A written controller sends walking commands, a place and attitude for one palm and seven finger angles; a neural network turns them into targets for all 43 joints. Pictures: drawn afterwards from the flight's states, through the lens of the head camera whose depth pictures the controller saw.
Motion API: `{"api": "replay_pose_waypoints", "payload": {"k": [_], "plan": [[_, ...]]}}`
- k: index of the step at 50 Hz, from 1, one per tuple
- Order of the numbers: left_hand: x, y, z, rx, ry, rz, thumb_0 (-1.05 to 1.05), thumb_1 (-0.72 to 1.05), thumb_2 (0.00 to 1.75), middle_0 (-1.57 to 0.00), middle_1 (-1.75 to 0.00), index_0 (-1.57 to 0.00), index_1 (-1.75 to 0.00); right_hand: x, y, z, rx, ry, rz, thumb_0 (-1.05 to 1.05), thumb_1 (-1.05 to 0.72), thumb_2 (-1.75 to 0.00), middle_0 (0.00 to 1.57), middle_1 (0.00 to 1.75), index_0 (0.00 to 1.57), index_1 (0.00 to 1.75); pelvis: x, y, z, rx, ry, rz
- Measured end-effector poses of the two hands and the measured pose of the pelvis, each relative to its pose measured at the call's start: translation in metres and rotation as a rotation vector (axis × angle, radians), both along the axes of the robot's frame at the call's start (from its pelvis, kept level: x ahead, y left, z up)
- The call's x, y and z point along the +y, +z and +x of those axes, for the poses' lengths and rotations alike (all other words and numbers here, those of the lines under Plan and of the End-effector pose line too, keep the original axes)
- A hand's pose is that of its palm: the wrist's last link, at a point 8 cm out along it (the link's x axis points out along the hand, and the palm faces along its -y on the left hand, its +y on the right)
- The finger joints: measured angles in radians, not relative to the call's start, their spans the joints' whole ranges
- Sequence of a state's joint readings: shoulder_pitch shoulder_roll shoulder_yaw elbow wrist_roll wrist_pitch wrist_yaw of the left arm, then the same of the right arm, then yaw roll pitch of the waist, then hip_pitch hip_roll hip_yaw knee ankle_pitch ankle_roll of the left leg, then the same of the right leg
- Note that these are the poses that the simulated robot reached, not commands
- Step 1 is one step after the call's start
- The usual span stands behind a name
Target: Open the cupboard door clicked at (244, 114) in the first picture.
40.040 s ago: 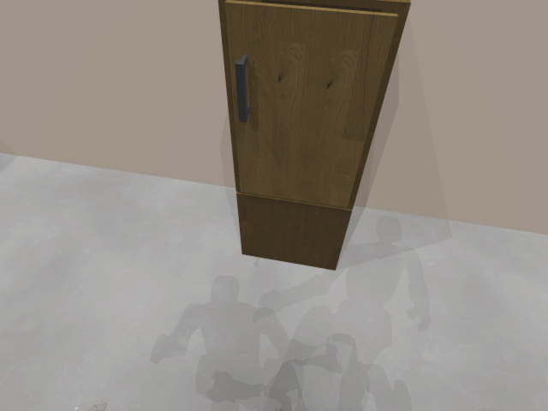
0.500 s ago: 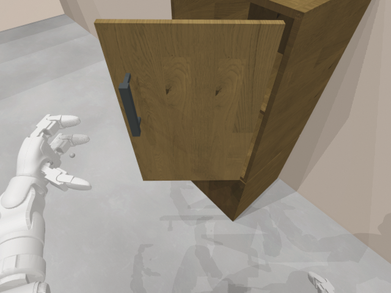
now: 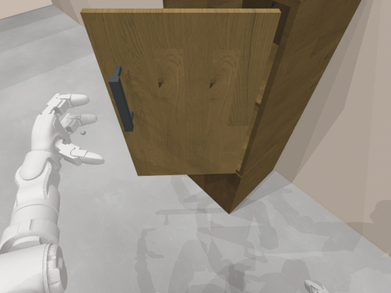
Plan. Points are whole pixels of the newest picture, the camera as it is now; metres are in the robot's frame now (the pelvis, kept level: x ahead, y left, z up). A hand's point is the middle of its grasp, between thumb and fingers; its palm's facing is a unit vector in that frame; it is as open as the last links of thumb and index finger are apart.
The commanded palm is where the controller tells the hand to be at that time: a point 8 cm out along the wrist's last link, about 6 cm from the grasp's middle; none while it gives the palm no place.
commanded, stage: move the hooked fingers beside the handle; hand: left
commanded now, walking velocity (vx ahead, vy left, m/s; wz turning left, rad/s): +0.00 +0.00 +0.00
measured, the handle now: (123, 100) +0.52 +0.18 +0.08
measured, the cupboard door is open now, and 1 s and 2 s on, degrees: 49 49 49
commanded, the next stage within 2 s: slide the fingers in behind the handle in 1.30 s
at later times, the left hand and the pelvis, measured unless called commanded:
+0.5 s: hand (93, 113) +0.46 +0.23 +0.10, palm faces +0.05 -1.00 +0.00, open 14.0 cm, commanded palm +0.44 +0.28 +0.09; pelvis +0.00 +0.00 -0.01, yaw -1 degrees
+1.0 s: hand (95, 113) +0.48 +0.24 +0.09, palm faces +0.05 -1.00 +0.01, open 14.0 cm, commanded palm +0.45 +0.28 +0.09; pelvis +0.01 +0.01 -0.01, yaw -1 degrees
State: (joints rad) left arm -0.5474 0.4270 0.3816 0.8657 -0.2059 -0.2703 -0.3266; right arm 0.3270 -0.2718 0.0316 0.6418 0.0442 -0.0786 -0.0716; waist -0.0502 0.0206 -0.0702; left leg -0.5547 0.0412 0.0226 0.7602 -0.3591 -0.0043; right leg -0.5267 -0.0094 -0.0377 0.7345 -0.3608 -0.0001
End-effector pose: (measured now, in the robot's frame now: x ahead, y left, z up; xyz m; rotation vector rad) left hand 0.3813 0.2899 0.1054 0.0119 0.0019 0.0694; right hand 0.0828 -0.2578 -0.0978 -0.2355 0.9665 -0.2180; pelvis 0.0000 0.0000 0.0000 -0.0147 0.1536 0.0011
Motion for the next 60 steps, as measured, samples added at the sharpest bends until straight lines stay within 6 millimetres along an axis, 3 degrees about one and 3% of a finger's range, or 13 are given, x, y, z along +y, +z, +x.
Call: {"api": "replay_pose_waypoints", "payload": {"k": [13, 29, 36, 60], "plan": [[-0.008, -0.003, 0.033, 0.002, -0.016, -0.009, -0.02, -0.50, 0.30, -0.30, -1.20, -0.30, -1.20, -0.013, -0.007, -0.038, 0.130, -0.057, -0.025, 0.01, -0.90, -0.90, 0.21, 0.29, 0.20, 0.30, -0.002, -0.005, -0.002, 0.041, -0.006, -0.004], [-0.006, -0.003, 0.062, -0.005, -0.021, -0.016, -0.02, -0.50, 0.30, -0.30, -1.20, -0.29, -1.20, -0.007, -0.012, -0.072, 0.245, -0.111, -0.018, 0.01, -0.90, -0.90, 0.21, 0.29, 0.20, 0.30, 0.002, -0.010, 0.000, 0.087, -0.019, -0.012], [-0.003, -0.013, 0.064, 0.025, -0.024, -0.013, -0.02, -0.50, 0.30, -0.30, -1.20, -0.29, -1.20, -0.003, -0.012, -0.072, 0.255, -0.113, -0.016, 0.01, -0.90, -0.90, 0.21, 0.29, 0.20, 0.30, 0.005, -0.011, 0.001, 0.096, -0.020, -0.015], [0.003, -0.018, 0.071, 0.015, -0.024, -0.020, -0.02, -0.50, 0.30, -0.29, -1.20, -0.29, -1.20, 0.003, -0.012, -0.053, 0.246, -0.097, -0.015, 0.01, -0.90, -0.89, 0.21, 0.29, 0.20, 0.30, 0.010, -0.013, 0.009, 0.112, -0.019, -0.024]]}}
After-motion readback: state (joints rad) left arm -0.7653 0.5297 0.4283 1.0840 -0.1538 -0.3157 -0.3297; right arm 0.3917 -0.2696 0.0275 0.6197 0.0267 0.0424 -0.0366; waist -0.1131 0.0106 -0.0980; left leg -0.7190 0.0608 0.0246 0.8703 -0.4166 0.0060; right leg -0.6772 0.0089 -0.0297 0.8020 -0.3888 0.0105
